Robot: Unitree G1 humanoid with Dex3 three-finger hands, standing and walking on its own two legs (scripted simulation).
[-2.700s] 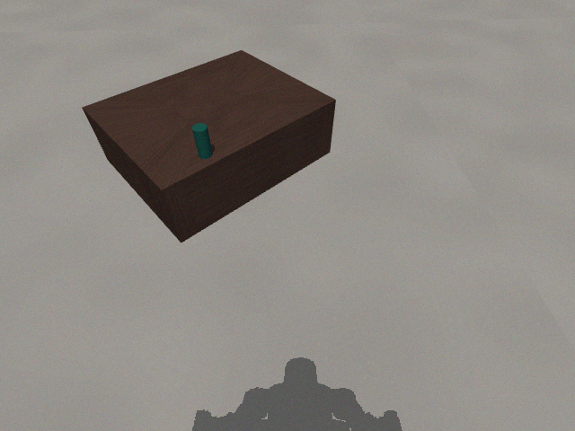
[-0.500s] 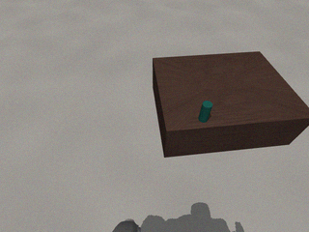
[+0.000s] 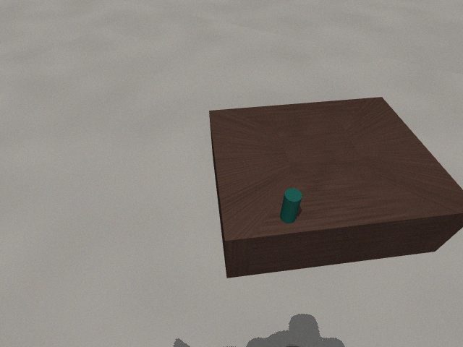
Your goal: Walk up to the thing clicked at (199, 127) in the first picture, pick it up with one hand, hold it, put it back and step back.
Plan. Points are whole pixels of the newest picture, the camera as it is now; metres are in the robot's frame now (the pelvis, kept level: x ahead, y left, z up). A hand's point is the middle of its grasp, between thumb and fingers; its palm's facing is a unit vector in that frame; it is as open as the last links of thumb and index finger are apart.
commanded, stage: walk up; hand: right
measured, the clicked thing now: (290, 206) +0.64 -0.19 -0.35
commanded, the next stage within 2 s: none
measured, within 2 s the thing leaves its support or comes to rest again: neither
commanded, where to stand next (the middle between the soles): +0.26 -0.04 m, yaw +3 degrees
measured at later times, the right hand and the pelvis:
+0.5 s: hand (399, 298) +0.24 -0.31 -0.10, palm faces -0.08 +0.90 -0.44, open 7.4 cm; pelvis +0.15 -0.04 +0.02, yaw +3 degrees
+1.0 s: hand (404, 301) +0.25 -0.35 -0.15, palm faces -0.11 +0.93 -0.35, open 7.4 cm; pelvis +0.17 -0.09 +0.01, yaw +4 degrees
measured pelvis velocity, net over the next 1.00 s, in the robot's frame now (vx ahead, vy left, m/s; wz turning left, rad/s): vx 0.17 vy -0.09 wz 0.07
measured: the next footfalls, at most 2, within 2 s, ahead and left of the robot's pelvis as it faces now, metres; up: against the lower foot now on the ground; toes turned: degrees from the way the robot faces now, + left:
left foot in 0.34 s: +0.23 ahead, +0.07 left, +0.00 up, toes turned +8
right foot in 0.68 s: +0.30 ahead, -0.21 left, +0.00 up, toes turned +4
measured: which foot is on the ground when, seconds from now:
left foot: up 0.00-0.32, down 0.34-0.70, up 0.72-0.92, down 0.94-1.00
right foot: down 0.00-0.36, up 0.38-0.66, down 0.68-1.00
